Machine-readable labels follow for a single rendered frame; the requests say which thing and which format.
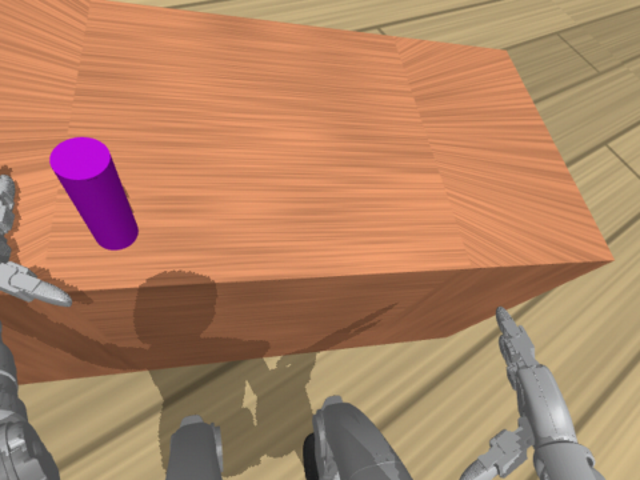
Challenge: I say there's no left robot hand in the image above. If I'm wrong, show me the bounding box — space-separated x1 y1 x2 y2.
0 174 72 307

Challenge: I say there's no right robot foot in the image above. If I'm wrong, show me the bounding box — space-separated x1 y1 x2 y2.
303 433 319 480

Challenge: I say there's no left robot arm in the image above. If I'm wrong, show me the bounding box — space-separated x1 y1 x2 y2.
0 321 60 480

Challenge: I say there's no right robot arm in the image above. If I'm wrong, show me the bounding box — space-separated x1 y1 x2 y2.
533 441 606 480

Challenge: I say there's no can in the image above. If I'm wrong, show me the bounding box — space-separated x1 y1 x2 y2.
50 137 138 250

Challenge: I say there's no right robot hand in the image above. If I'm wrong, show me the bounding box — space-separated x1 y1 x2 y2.
460 306 578 480

